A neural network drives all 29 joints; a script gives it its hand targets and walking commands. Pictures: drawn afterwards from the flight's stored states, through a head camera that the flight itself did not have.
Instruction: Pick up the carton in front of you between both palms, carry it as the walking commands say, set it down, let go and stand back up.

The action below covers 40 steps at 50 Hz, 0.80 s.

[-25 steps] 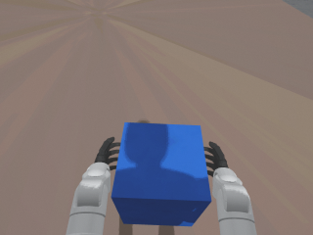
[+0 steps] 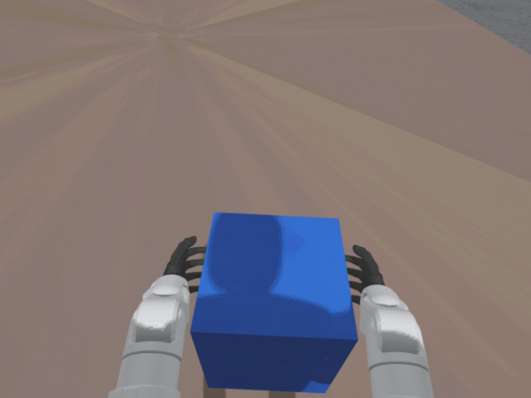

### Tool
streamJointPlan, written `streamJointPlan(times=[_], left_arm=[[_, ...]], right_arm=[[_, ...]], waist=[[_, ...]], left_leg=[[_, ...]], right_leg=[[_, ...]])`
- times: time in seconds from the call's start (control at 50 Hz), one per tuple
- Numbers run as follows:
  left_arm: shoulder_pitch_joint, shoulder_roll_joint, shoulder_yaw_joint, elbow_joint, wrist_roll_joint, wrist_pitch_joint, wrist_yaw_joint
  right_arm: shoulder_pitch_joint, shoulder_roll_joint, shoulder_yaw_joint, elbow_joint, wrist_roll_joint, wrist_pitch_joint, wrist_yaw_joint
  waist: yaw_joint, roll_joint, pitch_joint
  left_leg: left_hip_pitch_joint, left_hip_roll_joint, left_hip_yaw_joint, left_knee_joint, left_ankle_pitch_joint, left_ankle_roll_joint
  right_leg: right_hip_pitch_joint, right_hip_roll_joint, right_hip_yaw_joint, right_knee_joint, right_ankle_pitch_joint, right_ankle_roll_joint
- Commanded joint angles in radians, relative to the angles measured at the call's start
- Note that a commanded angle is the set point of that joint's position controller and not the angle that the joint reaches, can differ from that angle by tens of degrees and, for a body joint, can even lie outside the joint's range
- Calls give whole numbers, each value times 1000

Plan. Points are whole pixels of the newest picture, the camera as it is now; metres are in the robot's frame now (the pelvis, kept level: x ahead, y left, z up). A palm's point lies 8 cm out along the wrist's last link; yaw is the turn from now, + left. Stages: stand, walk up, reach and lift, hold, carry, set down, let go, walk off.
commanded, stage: carry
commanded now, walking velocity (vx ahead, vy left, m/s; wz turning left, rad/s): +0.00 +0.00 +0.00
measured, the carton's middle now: (271, 305) +0.30 +0.00 -0.05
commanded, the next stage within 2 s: hold in 0.30 s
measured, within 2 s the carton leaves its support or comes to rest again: neither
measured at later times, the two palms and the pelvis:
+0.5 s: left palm (182, 289) +0.28 +0.14 +0.04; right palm (382, 305) +0.26 -0.16 +0.04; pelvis -0.01 +0.00 +0.01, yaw -7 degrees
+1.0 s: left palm (198, 292) +0.34 +0.14 -0.09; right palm (355, 309) +0.32 -0.16 -0.08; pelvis -0.05 +0.05 -0.04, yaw -11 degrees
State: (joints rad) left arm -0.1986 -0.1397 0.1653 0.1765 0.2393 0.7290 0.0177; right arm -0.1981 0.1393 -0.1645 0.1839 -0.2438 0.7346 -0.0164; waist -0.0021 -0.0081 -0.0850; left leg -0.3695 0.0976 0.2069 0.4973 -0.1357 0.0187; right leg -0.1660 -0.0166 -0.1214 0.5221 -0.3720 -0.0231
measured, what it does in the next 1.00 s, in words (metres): shifts its weight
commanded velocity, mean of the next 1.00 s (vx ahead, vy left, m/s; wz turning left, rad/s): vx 0.00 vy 0.00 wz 0.00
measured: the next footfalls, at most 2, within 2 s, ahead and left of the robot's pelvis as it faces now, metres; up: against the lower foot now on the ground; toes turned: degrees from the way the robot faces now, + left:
none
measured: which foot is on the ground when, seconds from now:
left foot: down 0.00-1.00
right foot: down 0.00-1.00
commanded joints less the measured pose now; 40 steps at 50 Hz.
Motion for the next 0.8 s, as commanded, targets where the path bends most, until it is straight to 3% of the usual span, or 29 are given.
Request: streamJointPlan(times=[0.0, 0.28, 0.3, 0.32, 0.36, 0.38, 0.4, 0.42, 0.46, 0.48, 0.5, 0.52, 0.56, 0.62, 0.68, 0.7, 0.74, 0.78], left_arm=[[-419, -926, -584, -115, -266, -24, -212], [-393, -893, -535, -64, -233, -25, -211], [-302, -906, -518, -98, -243, -23, -212], [-342, -875, -531, -130, -252, -37, -203], [-349, -865, -541, -136, -245, -53, -198], [-362, -838, -527, -138, -226, -55, -200], [-383, -867, -550, -163, -249, -61, -210], [-417, -854, -565, -164, -260, -63, -218], [-440, -846, -578, -159, -263, -64, -226], [-427, -851, -557, -146, -236, -63, -218], [-416, -856, -532, -109, -206, -61, -204], [-426, -842, -476, -66, -174, -66, -194], [-473, -842, -335, 100, -95, -90, -188], [-621, -805, -125, 321, 15, -166, -192], [-775, -757, -34, 361, 43, -241, -177], [-810, -734, -20, 356, 39, -258, -167], [-823, -702, 10, 367, 73, -285, -140], [-799, -662, 57, 382, 111, -316, -116]], right_arm=[[-445, 894, 572, -124, 273, -40, 226], [-429, 862, 528, -89, 243, -42, 223], [-372, 891, 512, -51, 245, -58, 229], [-372, 884, 516, -67, 246, -82, 219], [-371, 863, 509, -48, 231, -99, 207], [-370, 861, 485, -43, 206, -109, 200], [-354, 842, 480, -40, 178, -113, 195], [-347, 850, 456, -28, 166, -118, 188], [-355, 855, 446, -26, 160, -125, 187], [-413, 864, 470, -25, 188, -126, 198], [-473, 867, 483, -15, 220, -129, 211], [-525, 870, 477, 18, 223, -132, 223], [-680, 843, 410, 119, 196, -159, 241], [-867, 763, 209, 343, 90, -255, 257], [-922, 694, 38, 472, -26, -338, 243], [-892, 669, -13, 515, -62, -354, 238], [-866, 621, -101, 567, -117, -382, 234], [-845, 567, -148, 608, -148, -409, 234]], waist=[[0, 23, -228], [0, 1, -200], [15, -112, -45], [8, -115, -99], [5, -86, -97], [-3, -86, -107], [-21, -48, -88], [-39, -44, -113], [-51, -35, -106], [6, -4, -101], [31, 15, -105], [58, 3, -78], [89, -17, 25], [97, -34, 86], [78, -1, 44], [59, 4, 19], [34, 36, -23], [32, 56, -58]], left_leg=[[227, 90, -125, -43, 130, 1], [196, 90, -121, -31, 148, -1], [566, -199, -269, -26, 293, 19], [667, -183, -266, -16, 365, 18], [647, -183, -265, -31, 381, 3], [650, -179, -273, -34, 353, -2], [579, -177, -274, -50, 346, -11], [565, -180, -280, -61, 327, -14], [502, -188, -273, -75, 286, -29], [499, -196, -262, -81, 261, -32], [531, -204, -260, -81, 230, -30], [537, -208, -251, -80, 164, -22], [506, -207, -238, -69, 33, -8], [502, -201, -232, -23, -104, 4], [455, -189, -240, 7, -156, -6], [419, -184, -248, 15, -158, -15], [355, -171, -270, 47, -134, -34], [299, -176, -278, 97, -112, -45]], right_leg=[[-96, -118, 99, -108, 141, -20], [-107, -126, 104, -103, 208, -14], [-228, 41, 263, -203, 416, -31], [-267, 41, 278, -200, 454, -25], [-211, 42, 279, -213, 473, -21], [-206, 37, 280, -233, 429, -34], [-138, 52, 272, -235, 423, -29], [-81, 60, 264, -245, 371, -26], [1, 70, 247, -247, 354, -21], [-9, 73, 239, -228, 358, -14], [-48, 70, 244, -222, 349, -10], [-93, 65, 247, -231, 262, -9], [-200, 60, 237, -237, 70, -18], [-375, 58, 216, -204, -117, -40], [-449, 84, 209, -99, -113, -41], [-439, 95, 206, -63, -90, -44], [-469, 116, 194, 7, -49, -48], [-549, 133, 179, 65, -37, -50]])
